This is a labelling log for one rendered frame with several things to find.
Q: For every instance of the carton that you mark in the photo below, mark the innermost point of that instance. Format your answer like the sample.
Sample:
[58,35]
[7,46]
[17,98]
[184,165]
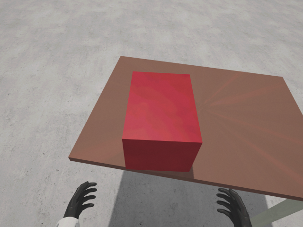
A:
[161,130]

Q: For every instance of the robot left hand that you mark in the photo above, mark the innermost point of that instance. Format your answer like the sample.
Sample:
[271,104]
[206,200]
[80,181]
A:
[75,206]

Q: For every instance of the robot right hand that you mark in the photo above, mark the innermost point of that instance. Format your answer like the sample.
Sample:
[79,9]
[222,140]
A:
[238,213]

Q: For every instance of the robot left forearm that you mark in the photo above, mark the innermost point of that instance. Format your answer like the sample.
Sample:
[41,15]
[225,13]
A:
[68,222]

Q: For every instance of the table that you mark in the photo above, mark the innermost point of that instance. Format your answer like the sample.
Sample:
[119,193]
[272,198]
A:
[250,124]

